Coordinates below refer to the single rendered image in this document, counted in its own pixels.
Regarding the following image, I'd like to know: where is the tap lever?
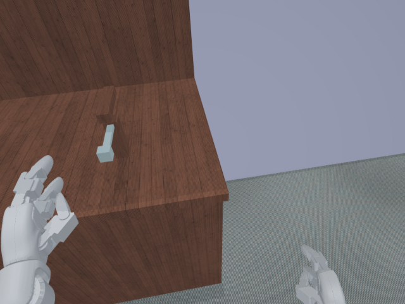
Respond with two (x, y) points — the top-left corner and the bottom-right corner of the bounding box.
(96, 124), (115, 163)

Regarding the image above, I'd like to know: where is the right robot hand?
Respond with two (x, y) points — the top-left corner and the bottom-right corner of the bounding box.
(296, 244), (346, 304)

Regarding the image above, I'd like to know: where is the robot left forearm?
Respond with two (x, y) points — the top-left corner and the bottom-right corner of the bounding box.
(0, 259), (55, 304)

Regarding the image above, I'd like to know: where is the left robot hand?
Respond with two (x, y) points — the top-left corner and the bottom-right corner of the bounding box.
(1, 155), (78, 268)

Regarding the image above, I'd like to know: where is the counter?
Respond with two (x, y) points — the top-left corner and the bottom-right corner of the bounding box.
(0, 0), (229, 304)

